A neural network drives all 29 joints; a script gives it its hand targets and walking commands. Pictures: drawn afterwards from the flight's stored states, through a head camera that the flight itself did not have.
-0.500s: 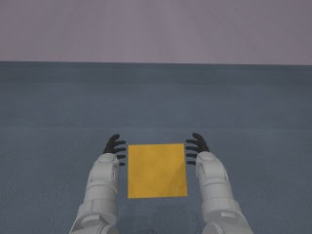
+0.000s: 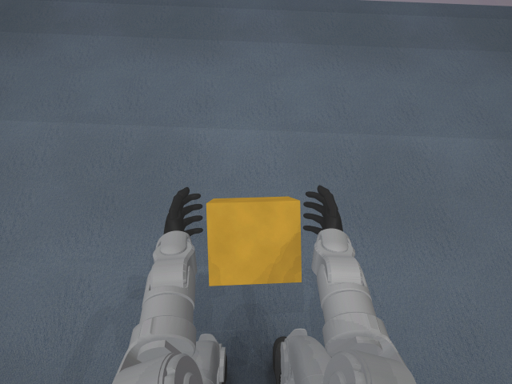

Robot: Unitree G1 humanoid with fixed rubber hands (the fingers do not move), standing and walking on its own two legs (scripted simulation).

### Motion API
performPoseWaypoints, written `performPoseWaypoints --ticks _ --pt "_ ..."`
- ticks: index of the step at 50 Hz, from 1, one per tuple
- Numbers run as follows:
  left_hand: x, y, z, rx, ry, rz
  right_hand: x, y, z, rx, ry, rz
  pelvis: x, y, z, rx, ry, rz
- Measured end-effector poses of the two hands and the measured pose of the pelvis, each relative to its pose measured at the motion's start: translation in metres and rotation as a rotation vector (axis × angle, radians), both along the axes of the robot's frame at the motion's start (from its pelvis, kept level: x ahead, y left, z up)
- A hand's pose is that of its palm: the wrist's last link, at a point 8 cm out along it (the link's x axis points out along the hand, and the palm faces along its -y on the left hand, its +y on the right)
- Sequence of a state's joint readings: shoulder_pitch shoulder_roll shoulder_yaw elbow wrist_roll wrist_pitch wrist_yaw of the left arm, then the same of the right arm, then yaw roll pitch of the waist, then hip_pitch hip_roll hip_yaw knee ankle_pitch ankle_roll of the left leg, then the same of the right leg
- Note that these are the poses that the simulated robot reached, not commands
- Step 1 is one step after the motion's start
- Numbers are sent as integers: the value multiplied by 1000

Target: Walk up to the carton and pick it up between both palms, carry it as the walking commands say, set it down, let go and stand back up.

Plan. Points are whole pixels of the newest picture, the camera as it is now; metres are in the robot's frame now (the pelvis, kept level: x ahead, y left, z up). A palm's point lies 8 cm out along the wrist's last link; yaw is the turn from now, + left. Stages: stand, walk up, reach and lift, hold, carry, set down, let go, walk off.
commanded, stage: set down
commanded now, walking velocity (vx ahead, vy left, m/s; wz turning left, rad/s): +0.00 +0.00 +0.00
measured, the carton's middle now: (253, 236) +0.38 +0.01 -0.15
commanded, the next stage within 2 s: none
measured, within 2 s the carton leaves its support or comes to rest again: neither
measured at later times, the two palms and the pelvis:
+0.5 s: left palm (186, 236) +0.37 +0.14 -0.13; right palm (312, 237) +0.37 -0.11 -0.13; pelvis -0.01 +0.01 -0.08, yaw +1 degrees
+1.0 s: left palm (194, 239) +0.40 +0.14 -0.21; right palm (304, 240) +0.40 -0.11 -0.22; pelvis -0.01 +0.01 -0.15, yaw +2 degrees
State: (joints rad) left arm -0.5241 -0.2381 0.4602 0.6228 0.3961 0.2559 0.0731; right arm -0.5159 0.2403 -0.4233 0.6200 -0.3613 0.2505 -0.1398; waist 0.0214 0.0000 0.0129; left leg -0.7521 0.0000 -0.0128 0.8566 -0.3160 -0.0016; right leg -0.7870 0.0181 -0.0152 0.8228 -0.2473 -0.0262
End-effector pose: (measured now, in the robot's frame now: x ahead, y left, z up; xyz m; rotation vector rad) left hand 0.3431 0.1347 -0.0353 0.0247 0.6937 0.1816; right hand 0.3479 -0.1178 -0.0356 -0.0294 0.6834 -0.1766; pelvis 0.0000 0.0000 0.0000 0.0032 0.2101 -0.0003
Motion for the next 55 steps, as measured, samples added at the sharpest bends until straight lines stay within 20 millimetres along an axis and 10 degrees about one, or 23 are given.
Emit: performPoseWaypoints --ticks 55 --pt "62 3 -196 4 -33 31 55 8 -199 1 -14 -42 -16 11 -166 0 417 30"
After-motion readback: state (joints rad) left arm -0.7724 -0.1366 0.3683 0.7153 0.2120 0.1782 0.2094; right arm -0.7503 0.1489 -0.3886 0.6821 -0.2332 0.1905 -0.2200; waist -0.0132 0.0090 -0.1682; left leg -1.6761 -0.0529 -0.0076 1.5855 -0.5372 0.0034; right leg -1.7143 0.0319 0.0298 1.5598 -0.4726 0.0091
